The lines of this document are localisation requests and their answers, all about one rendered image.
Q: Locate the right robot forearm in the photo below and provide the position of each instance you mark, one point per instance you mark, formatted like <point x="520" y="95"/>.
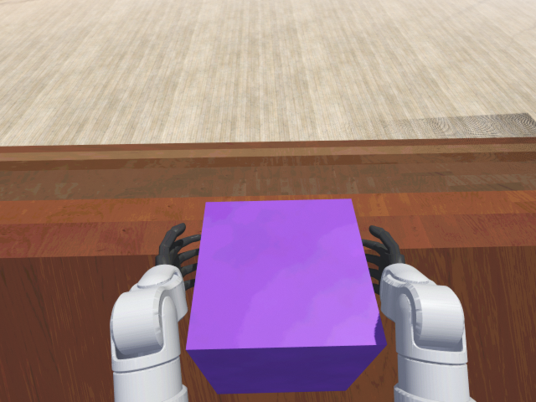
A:
<point x="430" y="337"/>

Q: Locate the left robot hand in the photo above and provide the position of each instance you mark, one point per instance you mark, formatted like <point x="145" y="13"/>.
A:
<point x="168" y="252"/>

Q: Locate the right robot hand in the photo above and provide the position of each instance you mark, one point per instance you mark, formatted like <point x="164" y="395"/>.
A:
<point x="389" y="253"/>

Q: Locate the carton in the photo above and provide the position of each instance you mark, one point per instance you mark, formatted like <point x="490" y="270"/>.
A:
<point x="283" y="300"/>

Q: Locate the left robot forearm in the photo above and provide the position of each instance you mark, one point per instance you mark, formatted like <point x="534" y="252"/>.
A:
<point x="145" y="344"/>

